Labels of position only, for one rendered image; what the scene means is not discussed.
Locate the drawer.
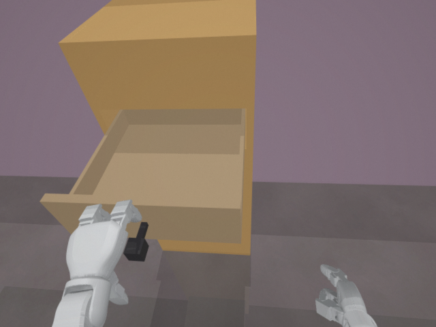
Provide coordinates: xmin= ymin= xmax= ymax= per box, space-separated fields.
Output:
xmin=40 ymin=108 xmax=245 ymax=244

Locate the robot left forearm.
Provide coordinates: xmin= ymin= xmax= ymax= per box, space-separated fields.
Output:
xmin=52 ymin=276 xmax=112 ymax=327

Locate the robot right hand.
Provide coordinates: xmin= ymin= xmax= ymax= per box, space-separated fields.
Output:
xmin=315 ymin=264 xmax=367 ymax=326

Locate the handle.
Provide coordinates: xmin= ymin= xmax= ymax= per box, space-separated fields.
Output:
xmin=123 ymin=222 xmax=149 ymax=262

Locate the robot left hand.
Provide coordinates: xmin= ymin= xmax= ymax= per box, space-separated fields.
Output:
xmin=66 ymin=200 xmax=142 ymax=305

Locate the cabinet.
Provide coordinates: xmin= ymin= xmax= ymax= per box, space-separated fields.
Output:
xmin=59 ymin=0 xmax=256 ymax=255

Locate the robot right forearm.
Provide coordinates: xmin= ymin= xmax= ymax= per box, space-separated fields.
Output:
xmin=342 ymin=310 xmax=377 ymax=327

